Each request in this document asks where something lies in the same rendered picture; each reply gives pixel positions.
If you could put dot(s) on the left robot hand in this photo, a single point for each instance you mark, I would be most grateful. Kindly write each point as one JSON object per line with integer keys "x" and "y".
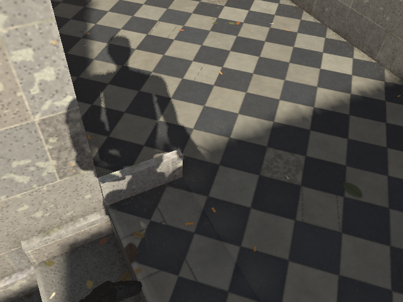
{"x": 114, "y": 291}

